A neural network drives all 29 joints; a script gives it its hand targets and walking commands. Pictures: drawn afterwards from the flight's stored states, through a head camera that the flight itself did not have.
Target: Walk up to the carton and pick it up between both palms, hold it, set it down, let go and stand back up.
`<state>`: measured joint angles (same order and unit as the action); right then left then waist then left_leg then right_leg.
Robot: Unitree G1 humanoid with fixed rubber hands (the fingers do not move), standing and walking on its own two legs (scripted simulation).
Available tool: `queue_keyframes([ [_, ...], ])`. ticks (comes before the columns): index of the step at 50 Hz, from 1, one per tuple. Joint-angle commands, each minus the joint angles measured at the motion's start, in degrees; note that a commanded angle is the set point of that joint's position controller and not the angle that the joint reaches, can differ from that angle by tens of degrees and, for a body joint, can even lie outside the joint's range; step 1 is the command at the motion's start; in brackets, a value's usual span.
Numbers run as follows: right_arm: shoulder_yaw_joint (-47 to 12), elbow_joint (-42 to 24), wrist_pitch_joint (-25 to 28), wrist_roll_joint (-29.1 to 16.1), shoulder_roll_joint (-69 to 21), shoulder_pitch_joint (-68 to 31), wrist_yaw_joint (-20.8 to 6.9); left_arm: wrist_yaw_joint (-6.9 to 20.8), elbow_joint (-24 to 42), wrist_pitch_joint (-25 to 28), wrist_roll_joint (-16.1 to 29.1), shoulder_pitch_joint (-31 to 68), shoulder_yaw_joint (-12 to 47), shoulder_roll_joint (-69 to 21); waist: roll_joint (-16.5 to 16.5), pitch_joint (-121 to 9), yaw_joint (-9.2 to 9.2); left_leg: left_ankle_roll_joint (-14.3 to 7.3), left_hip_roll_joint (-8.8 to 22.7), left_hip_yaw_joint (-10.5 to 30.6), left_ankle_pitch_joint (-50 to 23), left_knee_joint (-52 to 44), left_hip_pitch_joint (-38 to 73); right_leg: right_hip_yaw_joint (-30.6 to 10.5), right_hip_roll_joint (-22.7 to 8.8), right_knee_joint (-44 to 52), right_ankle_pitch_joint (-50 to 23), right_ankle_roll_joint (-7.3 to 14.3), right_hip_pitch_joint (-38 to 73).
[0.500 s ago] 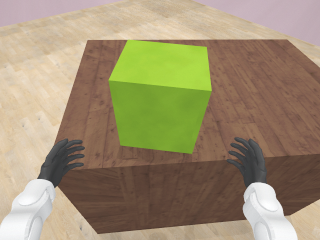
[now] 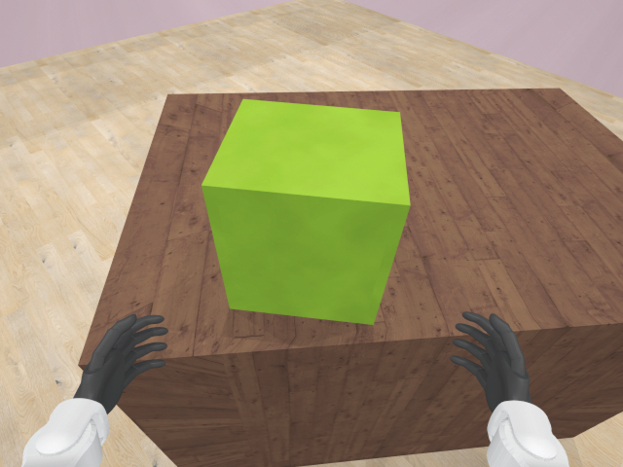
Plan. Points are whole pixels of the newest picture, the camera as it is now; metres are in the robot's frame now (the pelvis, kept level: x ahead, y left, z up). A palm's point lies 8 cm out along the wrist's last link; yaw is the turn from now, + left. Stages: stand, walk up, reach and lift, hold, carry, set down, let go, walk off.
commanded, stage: set down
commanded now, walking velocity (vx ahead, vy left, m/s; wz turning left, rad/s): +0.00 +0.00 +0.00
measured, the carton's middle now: (310, 215) +0.45 +0.04 +0.09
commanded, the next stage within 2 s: let go in 1.00 s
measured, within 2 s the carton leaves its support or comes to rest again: neither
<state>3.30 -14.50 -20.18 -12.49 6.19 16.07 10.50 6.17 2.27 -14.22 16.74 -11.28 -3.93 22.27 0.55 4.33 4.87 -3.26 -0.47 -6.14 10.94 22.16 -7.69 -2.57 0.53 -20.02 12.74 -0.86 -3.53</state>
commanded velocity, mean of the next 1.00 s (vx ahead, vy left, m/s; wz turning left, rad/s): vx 0.00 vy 0.00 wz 0.00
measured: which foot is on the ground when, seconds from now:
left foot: down 0.00-1.00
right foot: down 0.00-1.00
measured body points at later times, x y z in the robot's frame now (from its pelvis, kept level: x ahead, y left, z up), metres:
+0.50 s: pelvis +0.03 -0.03 +0.00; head +0.06 -0.02 +0.45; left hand +0.17 +0.24 +0.00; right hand +0.22 -0.21 -0.01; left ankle +0.02 +0.08 -0.74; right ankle -0.02 -0.13 -0.74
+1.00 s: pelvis -0.01 -0.05 +0.00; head -0.03 -0.04 +0.45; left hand +0.17 +0.20 -0.05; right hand +0.20 -0.23 -0.05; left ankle +0.02 +0.08 -0.75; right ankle -0.02 -0.13 -0.75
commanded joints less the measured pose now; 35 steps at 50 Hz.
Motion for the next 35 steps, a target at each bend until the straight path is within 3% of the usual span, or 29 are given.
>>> queue_keyframes([
  [1,-1.1,-9.3,4.0,-0.4,2.4,-5.5,-1.6,-0.7,10.5,7.7,1.3,9.0,-4.2,11.4,-4.1,-8.8,0.84,3.2,5.0,6.1,-5.0,-6.6,1.9,-1.9,-1.4,4.6,-2.1,3.3,-2.2],
  [6,-2.2,-1.9,6.5,-2.2,4.6,3.0,-1.5,-0.1,10.8,6.6,-1.5,-1.4,-3.6,8.9,-8.9,-9.3,-0.21,6.5,4.1,6.5,-24.8,-2.7,12.5,-1.2,-0.8,6.8,-11.5,4.2,-3.5],
  [8,-2.0,-2.9,9.0,-2.3,5.5,6.4,-1.7,-0.2,14.7,6.1,-2.5,-6.5,-3.7,7.7,-9.4,-10.0,-0.35,7.5,3.9,6.5,-32.9,-1.4,15.1,-0.5,-0.1,6.8,-16.8,3.9,-2.7],
  [11,-1.9,-5.7,13.9,-1.9,6.1,11.0,-2.1,-0.9,19.1,7.1,-2.9,-13.2,-3.5,7.0,-8.2,-12.0,-0.62,8.1,3.3,6.8,-42.1,0.0,16.6,0.5,1.0,6.1,-24.3,3.2,-1.4],
  [14,-3.0,-6.6,18.7,-0.5,5.8,14.0,-2.3,-1.5,19.2,9.7,-2.7,-18.3,-2.9,7.0,-5.2,-11.5,-0.88,7.4,2.7,6.9,-45.0,1.1,16.2,0.8,0.7,5.0,-31.8,1.8,-1.2],
  [18,-4.7,1.0,23.9,1.1,5.3,12.4,-3.5,-1.9,10.6,14.0,-3.4,-16.1,-1.8,7.4,-3.9,-9.5,-0.54,6.1,2.3,7.2,-38.3,1.2,15.0,0.7,-0.2,5.2,-29.8,1.8,-3.0],
  [21,-6.0,3.4,26.1,1.8,4.2,10.6,-3.5,-1.4,6.9,16.1,-3.0,-14.2,-1.0,8.0,-0.9,-8.3,-0.73,4.3,2.1,7.1,-32.1,-0.1,13.5,0.4,-1.0,4.9,-29.7,1.2,-2.3],
  [26,-6.8,9.8,26.7,3.1,3.1,8.6,-3.1,-0.4,-0.1,16.3,-3.7,-11.7,-1.0,8.1,0.8,-7.5,-1.76,2.0,1.6,6.8,-21.7,-2.1,10.9,-0.8,-2.6,4.6,-27.0,-0.1,-0.9],
  [35,-4.2,22.3,23.3,6.3,3.2,0.0,-3.3,-1.6,-6.8,10.5,-7.9,-2.5,0.2,5.5,-3.8,-1.9,-3.04,2.6,1.8,5.0,-9.4,-4.2,10.2,-0.5,-3.1,7.5,-6.3,1.3,-6.4],
])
